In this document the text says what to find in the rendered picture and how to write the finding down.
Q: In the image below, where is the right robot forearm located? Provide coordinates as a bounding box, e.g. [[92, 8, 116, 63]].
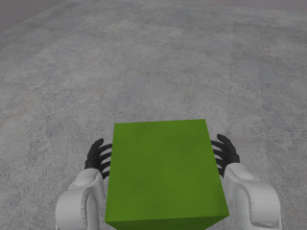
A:
[[224, 162, 282, 230]]

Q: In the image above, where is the carton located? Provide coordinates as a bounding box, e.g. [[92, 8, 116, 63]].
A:
[[105, 119, 230, 230]]

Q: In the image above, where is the left robot forearm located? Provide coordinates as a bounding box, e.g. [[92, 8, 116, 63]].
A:
[[55, 168, 106, 230]]

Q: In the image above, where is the robot right hand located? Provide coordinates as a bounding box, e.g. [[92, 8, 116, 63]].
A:
[[211, 133, 240, 178]]

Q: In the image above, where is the robot left hand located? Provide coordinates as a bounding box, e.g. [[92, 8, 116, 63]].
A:
[[84, 138, 112, 180]]

